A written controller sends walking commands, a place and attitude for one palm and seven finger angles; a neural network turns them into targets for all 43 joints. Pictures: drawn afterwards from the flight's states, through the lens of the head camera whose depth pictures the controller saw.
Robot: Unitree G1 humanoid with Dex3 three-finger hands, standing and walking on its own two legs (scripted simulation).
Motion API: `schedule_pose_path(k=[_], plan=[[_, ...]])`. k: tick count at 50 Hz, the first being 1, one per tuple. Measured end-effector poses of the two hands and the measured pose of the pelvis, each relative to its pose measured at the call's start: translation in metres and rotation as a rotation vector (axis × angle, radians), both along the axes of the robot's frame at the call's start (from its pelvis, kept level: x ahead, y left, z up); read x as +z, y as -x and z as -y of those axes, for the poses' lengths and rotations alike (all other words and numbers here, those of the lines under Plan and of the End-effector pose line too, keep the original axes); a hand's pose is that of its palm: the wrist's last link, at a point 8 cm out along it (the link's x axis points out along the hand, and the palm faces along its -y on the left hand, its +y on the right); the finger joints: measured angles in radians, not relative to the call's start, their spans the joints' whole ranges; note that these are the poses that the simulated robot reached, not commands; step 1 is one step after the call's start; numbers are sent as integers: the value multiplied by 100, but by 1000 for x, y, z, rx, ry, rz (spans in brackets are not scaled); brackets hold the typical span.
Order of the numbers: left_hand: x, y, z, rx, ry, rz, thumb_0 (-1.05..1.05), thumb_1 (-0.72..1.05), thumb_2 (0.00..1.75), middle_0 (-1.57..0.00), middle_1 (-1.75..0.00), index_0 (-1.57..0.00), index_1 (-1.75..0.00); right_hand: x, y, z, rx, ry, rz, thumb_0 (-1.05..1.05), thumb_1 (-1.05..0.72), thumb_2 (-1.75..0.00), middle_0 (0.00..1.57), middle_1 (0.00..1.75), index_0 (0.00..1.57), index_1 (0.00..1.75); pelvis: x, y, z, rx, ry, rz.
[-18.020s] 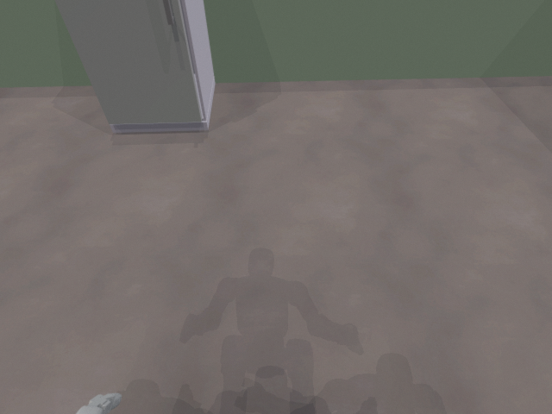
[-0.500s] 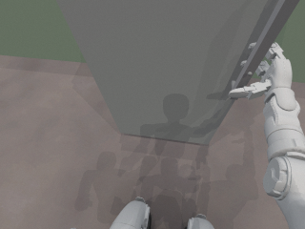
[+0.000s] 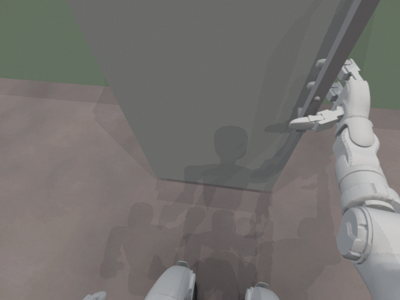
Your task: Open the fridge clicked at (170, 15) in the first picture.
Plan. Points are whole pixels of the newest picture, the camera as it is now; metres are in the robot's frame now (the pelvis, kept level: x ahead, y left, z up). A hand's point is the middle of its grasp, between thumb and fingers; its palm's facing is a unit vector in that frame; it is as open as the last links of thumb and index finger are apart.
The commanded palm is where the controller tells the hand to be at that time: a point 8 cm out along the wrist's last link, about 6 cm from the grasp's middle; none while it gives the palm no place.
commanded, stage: slide the fingers in behind the handle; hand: right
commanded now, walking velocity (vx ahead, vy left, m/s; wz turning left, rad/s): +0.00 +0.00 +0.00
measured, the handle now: (335, 49) +0.56 -0.13 +0.16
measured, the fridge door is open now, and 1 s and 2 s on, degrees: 0 0 0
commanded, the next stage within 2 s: grip the handle and tug to test in 0.24 s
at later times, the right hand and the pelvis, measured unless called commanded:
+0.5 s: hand (317, 99) +0.51 -0.13 +0.09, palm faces -0.02 +1.00 -0.03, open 13.4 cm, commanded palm +0.49 -0.17 +0.09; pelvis +0.01 +0.00 +0.00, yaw +0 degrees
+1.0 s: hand (316, 99) +0.51 -0.12 +0.09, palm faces -0.03 +1.00 -0.02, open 6.4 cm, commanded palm +0.49 -0.18 +0.09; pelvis +0.00 +0.00 +0.00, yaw +0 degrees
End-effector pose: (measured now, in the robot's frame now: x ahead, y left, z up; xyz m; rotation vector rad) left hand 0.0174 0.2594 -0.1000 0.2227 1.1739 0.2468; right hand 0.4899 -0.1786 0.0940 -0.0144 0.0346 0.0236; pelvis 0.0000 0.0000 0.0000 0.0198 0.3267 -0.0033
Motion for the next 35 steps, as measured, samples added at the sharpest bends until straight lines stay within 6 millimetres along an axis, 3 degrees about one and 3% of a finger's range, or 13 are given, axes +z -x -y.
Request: schedule_pose_path(k=[22,35], plan=[[-1,3,-1,25,13,-23,1,91,90,-20,-30,-20,-30,3,-4,0,-6,15,7,-2,47,-31,30,121,30,121,2,-6,-2,8,5,-2],[0,1,-8,13,-2,-14,1,91,90,-20,-30,-20,-30,4,3,-1,3,8,23,-1,4,-49,35,127,35,127,1,-2,-5,1,4,4]])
